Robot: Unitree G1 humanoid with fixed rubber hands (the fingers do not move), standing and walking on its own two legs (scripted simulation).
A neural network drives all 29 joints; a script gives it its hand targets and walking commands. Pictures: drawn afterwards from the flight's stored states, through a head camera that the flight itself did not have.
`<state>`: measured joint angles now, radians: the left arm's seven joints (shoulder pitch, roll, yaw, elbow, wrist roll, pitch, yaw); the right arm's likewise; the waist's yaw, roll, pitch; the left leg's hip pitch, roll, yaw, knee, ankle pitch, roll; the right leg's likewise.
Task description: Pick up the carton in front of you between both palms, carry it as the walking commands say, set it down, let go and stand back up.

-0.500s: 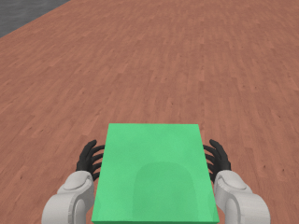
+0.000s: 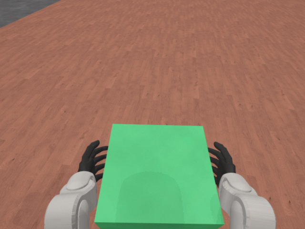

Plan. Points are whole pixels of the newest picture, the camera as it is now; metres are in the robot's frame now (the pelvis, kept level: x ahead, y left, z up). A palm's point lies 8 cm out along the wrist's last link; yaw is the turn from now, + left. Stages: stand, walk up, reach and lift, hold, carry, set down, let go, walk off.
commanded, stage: carry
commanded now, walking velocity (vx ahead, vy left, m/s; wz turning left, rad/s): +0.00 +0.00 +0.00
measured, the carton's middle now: (155, 187) +0.24 +0.00 +0.03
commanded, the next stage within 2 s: hold in 1.44 s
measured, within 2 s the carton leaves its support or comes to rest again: neither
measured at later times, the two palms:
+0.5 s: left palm (96, 173) +0.24 +0.13 +0.09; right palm (229, 174) +0.25 -0.17 +0.10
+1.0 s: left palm (97, 185) +0.23 +0.13 +0.07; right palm (227, 185) +0.23 -0.17 +0.07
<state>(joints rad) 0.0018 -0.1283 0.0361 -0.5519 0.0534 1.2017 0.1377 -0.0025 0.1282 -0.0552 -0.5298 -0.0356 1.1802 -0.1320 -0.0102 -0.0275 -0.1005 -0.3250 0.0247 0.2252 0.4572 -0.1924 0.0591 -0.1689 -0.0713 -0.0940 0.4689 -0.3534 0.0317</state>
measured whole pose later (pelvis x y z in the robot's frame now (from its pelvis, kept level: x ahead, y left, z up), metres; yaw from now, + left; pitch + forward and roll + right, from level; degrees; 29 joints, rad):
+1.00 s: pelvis -0.02 -0.02 +0.00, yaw +0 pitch +2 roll +0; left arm -0.08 -0.13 0.08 -0.23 0.13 1.07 0.07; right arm -0.09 0.13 -0.09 -0.22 -0.13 1.06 -0.07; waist -0.01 -0.01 -0.10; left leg -0.35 0.07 0.20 0.49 -0.17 0.04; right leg -0.19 -0.03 -0.11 0.50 -0.34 0.00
